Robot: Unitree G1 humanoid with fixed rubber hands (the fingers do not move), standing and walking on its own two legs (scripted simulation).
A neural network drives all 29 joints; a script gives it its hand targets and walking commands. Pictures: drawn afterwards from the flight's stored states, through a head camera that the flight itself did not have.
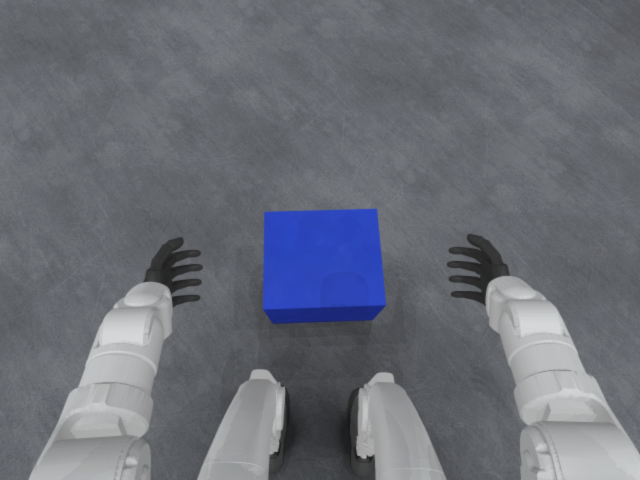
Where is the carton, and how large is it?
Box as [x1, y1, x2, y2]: [263, 209, 385, 323]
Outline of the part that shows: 376,209 264,212 263,309 273,323 372,319 385,305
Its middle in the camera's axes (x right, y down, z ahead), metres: +0.00 +0.07 +1.03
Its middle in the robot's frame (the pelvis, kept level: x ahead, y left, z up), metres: +0.51 +0.01 -0.58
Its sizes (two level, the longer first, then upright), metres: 0.280 0.242 0.222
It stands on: the floor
